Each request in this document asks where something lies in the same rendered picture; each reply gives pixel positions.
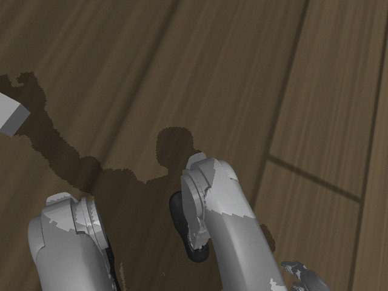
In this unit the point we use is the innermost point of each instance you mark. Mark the right robot hand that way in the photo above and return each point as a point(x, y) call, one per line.
point(310, 280)

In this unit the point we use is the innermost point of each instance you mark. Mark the right robot foot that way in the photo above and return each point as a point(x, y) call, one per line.
point(181, 225)

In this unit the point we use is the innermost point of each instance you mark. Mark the left robot foot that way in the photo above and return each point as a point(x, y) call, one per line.
point(111, 259)

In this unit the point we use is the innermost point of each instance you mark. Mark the cube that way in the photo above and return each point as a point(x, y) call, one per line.
point(12, 115)

